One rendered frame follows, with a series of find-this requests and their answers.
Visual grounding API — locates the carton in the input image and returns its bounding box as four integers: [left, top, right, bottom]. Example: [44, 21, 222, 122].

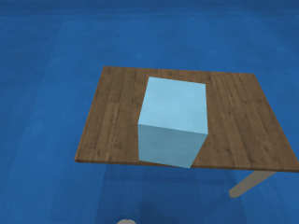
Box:
[137, 77, 208, 169]

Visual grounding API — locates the table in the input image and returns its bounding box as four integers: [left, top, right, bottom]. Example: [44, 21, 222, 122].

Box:
[74, 65, 299, 198]

